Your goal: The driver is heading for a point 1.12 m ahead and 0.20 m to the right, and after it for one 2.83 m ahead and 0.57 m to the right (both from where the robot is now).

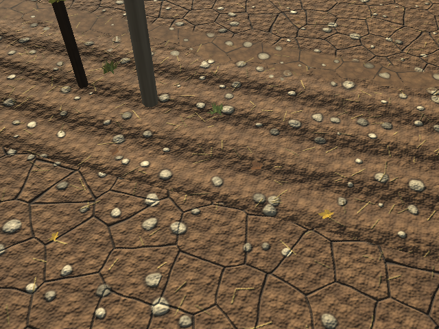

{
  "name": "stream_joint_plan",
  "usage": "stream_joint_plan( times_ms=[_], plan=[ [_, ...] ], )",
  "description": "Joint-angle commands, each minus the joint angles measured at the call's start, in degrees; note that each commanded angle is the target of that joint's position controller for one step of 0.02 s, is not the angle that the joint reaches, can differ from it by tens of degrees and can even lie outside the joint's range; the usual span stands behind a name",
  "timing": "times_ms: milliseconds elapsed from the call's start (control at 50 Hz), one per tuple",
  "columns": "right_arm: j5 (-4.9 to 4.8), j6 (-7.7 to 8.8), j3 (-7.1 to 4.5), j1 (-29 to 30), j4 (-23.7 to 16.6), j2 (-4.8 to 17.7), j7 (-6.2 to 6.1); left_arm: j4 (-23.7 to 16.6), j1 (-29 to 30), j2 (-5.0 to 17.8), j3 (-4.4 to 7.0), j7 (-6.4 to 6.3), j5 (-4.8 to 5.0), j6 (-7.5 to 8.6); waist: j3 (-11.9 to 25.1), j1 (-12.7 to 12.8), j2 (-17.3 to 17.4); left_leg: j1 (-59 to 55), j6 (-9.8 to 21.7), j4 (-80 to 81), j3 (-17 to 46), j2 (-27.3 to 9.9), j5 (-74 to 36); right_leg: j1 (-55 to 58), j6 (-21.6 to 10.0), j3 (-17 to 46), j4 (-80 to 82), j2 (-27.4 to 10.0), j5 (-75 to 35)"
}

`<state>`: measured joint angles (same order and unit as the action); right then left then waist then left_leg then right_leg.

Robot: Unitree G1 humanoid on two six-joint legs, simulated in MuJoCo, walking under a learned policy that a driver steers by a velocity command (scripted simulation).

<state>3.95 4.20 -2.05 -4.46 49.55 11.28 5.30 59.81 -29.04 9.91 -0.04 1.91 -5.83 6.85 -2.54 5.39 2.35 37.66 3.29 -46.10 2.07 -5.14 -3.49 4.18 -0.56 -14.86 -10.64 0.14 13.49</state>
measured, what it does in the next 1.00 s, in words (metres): goes down, turning right: left foot, then right foot 0.17 m lower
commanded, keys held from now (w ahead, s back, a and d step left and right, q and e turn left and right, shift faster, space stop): w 0.08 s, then w+e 0.22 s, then e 0.34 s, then w+e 0.36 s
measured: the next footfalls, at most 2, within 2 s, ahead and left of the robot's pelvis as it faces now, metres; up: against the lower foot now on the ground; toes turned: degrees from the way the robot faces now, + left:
left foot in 0.12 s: +0.19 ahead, +0.15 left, +0.00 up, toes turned +5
right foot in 0.68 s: +0.51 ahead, -0.10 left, -0.17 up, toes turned -14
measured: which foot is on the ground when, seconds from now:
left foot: up 0.00-0.10, down 0.12-0.68, up 0.70-1.00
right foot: down 0.00-0.16, up 0.18-0.66, down 0.68-1.00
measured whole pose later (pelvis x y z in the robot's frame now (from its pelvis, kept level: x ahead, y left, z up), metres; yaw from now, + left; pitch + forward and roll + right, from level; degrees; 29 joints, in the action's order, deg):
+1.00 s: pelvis +0.47 +0.02 -0.18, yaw -24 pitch +4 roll -1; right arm -0.7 3.2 -3.1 -3.8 40.4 13.6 -2.7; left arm 47.1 -13.8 13.8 3.8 -2.1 1.0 -0.1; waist 2.8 2.8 1.2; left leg 37.2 -6.1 -45.6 5.8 -3.5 8.0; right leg -22.8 -3.6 6.8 -31.0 5.8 11.9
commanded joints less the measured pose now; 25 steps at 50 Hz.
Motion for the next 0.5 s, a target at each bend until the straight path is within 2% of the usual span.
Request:
stream_joint_plan(
  times_ms=[20, 40, 60, 80, 100, 120, 140, 160, 180, 200, 220, 240, 260, 280, 300, 320, 340, 360, 380, 400, 420, 440, 460, 480, 500],
  plan=[
    [0.27, 0.29, -1.47, 1.28, -4.01, 5.04, -0.82, -4.02, 5.72, 8.61, 1.36, 0.48, 1.69, 1.43, -3.98, -4.62, -5.00, -2.00, 0.34, 5.55, -1.16, 0.34, 8.28, -2.54, -11.70, 4.88, 1.97, -16.89, -22.60],
    [0.68, 0.17, -1.19, 2.00, -4.72, 4.11, -1.02, -2.73, 2.32, 8.01, 1.05, 0.06, 0.57, 1.03, -3.73, -3.98, -6.90, -5.03, 0.94, 0.11, -0.89, 0.20, 8.10, -1.68, -11.03, 6.24, -0.12, -18.32, -24.74],
    [0.32, 0.09, -1.65, 4.81, -5.74, 4.65, -1.12, -1.91, 0.72, 9.21, 1.55, -0.21, 2.64, 0.47, -4.13, -2.85, -6.07, -3.77, 0.61, 8.20, -3.83, 1.71, 16.97, 1.91, -11.05, 5.28, -0.38, -17.70, -24.03],
    [0.10, 0.18, -1.48, 6.97, -6.60, 4.24, -1.15, -1.08, -1.84, 9.90, 1.78, -0.58, 3.08, -0.34, -4.57, -1.90, -6.41, -7.07, 0.86, 11.26, -6.55, 3.10, 18.98, 2.75, -10.87, 5.23, -2.30, -17.98, -25.23],
    [-0.85, 0.67, -1.80, 5.03, -6.45, 4.22, -1.35, -0.34, -2.21, 11.28, 2.29, -0.73, 2.94, -1.25, -3.96, -3.00, -6.94, -13.31, 1.59, 15.38, -7.88, 4.98, 15.28, 1.24, -11.08, 5.43, -5.89, -18.19, -29.32],
    [-1.48, 1.58, -2.17, -1.64, -4.77, 4.44, -1.81, -0.57, -0.08, 12.32, 2.83, -0.47, 0.42, -1.76, -1.44, -6.69, -8.26, -24.23, 3.11, 12.27, -5.71, 5.89, 7.09, -4.51, -10.17, 5.19, -12.77, -18.62, -39.85],
    [-1.84, 2.54, -4.35, -9.64, -2.81, 9.70, -2.75, -1.43, 2.02, 11.27, 2.88, -0.20, 1.08, -0.93, 4.75, -9.37, -4.09, -36.55, 5.75, 12.75, -6.01, 6.33, 4.53, -11.16, -7.69, 1.66, -24.33, -13.28, -35.62],
    [-1.37, 2.65, -5.05, -21.57, -0.09, 13.00, -3.75, -1.88, -5.26, 3.40, 0.63, 1.13, 0.32, -0.08, 19.82, -10.72, 8.46, -66.52, 18.32, 12.37, 12.33, -5.40, -2.68, -33.17, -2.13, 1.99, -41.72, -4.84, -10.88],
    [0.91, 2.32, -5.03, -34.34, 3.32, 12.41, -4.20, -3.83, 3.66, 5.32, 1.46, 3.22, 1.91, 0.77, 19.46, -16.90, 7.23, -70.10, 21.81, 25.83, 28.95, -14.32, -0.88, -44.63, -2.05, 8.81, -57.46, 1.78, 23.00],
    [2.10, 3.19, -5.94, -32.70, 5.04, 12.26, -4.94, -7.54, 14.29, 6.28, 2.35, 3.53, 3.49, 1.16, 6.36, -17.74, 2.43, -59.33, 16.94, 28.98, 24.50, -13.45, 3.21, -51.07, -4.98, 17.38, -61.51, -0.60, 20.48],
    [0.15, 3.27, -5.72, -26.80, 5.00, 10.37, -4.95, -7.30, 15.58, 7.06, 2.96, 2.48, 3.18, 1.04, 0.68, -14.21, 2.16, -48.44, 14.43, 29.39, 17.64, -13.19, 6.89, -49.66, -5.60, 17.11, -63.60, -4.87, 16.62],
    [-0.83, 2.89, -4.07, -23.21, 4.47, 5.54, -4.62, -7.02, 12.60, 6.50, 3.14, 1.47, 2.26, 0.75, 1.63, -10.72, 2.10, -41.93, 14.15, 29.69, 13.73, -12.85, 8.07, -44.80, -6.72, 18.02, -63.37, -6.75, 14.02],
    [-1.29, 2.51, -2.49, -20.10, 4.02, 1.24, -4.37, -7.16, 12.62, 3.00, 2.56, 1.22, 1.67, 0.33, -1.96, -8.49, 0.28, -33.40, 13.17, 30.66, 9.23, -12.46, 7.40, -42.32, -7.12, 19.96, -60.62, -7.96, 9.89],
    [-1.00, 2.19, -1.53, -18.74, 3.43, -0.72, -4.30, -7.24, 11.98, -0.34, 1.82, 1.24, 1.10, -0.28, -2.92, -6.76, -0.34, -28.32, 12.52, 32.18, 6.74, -11.86, 4.85, -39.61, -7.26, 20.56, -58.42, -8.21, 5.82],
    [-0.57, 1.82, -1.33, -19.78, 4.01, -0.88, -4.45, -7.57, 12.24, -1.11, 2.11, 1.59, 1.08, -0.99, -2.46, -6.54, -1.20, -27.39, 11.89, 33.33, 4.00, -11.11, 7.02, -39.60, -7.11, 20.20, -56.85, -7.75, 3.23],
    [-0.18, 2.19, -1.09, -18.97, 3.21, -1.07, -4.72, -8.51, 13.41, -0.87, 2.17, 2.06, 1.64, -1.18, -2.23, -6.29, -1.10, -27.26, 11.34, 34.28, 1.67, -10.65, 4.27, -40.42, -6.57, 19.83, -53.60, -7.73, -1.02],
    [1.12, 2.30, -0.95, -16.98, 3.08, -1.25, -5.40, -8.63, 12.10, -2.07, 1.44, 3.08, 0.87, -1.26, -2.09, -5.04, -1.33, -24.81, 9.85, 31.65, -1.33, -9.08, -0.65, -39.30, -6.38, 19.81, -52.29, -8.20, -8.98],
    [1.49, 2.97, -0.64, -14.74, 1.20, -1.46, -6.30, -8.53, 11.56, -1.90, 1.42, 3.45, 0.46, -1.27, -0.48, -5.05, -1.80, -23.23, 8.17, 30.22, -6.04, -5.45, -1.35, -37.89, -5.65, 18.21, -47.23, -7.17, -17.83],
    [1.84, 3.66, 0.37, -13.75, 1.55, -3.19, -7.15, -9.74, 14.05, -0.58, 1.38, 3.69, 0.23, -1.08, -1.22, -5.32, -1.95, -22.95, 6.68, 28.61, -6.21, -5.37, 0.57, -39.32, -4.63, 20.25, -40.04, -8.61, -26.14],
    [1.01, 3.96, 0.44, -13.36, 1.11, -1.58, -7.53, -10.75, 16.20, 1.02, 1.50, 3.65, 0.58, -0.91, 0.64, -6.14, -2.65, -17.78, 5.52, 24.12, -10.46, -1.63, 5.46, -33.38, -3.76, 18.33, -29.89, -7.35, -38.92],
    [1.58, 3.66, 0.65, -15.08, 1.85, 0.03, -7.00, -11.25, 16.69, 1.32, 1.72, 3.41, 0.85, -1.37, 0.77, -6.33, 0.07, -11.99, 5.78, 23.01, -11.88, -0.68, 6.44, -26.07, -3.16, 15.68, -30.09, -5.76, -44.93],
    [2.14, 3.49, 0.83, -16.35, 2.35, 0.40, -6.59, -11.66, 16.52, 2.65, 1.82, 3.30, 1.29, -1.70, -0.68, -6.33, 0.14, -10.06, 5.92, 20.61, -10.35, -2.34, 9.05, -25.38, -2.60, 16.22, -30.26, -6.15, -46.95],
    [2.03, 3.76, 0.98, -19.04, 3.10, 0.46, -6.28, -12.19, 17.71, 4.52, 2.20, 2.92, 1.27, -2.01, -2.70, -7.03, -1.56, -13.16, 5.98, 18.59, -8.44, -4.85, 9.73, -28.93, -2.16, 16.67, -27.66, -6.86, -45.40],
    [1.35, 4.18, 1.61, -22.96, 4.64, -0.22, -6.22, -13.47, 20.38, 5.50, 2.34, 2.39, 1.02, -2.39, -4.32, -7.70, -1.98, -17.47, 5.77, 16.95, -5.86, -7.37, 8.66, -32.92, -2.02, 17.22, -25.32, -7.59, -42.68],
    [0.17, 4.35, 1.62, -27.08, 6.19, 0.43, -6.59, -14.57, 24.01, 6.07, 2.33, 2.12, 0.69, -2.73, -6.20, -9.55, -2.55, -24.98, 5.31, 14.36, -3.46, -9.65, 8.84, -39.98, -1.63, 17.72, -20.49, -8.64, -39.50]
  ],
)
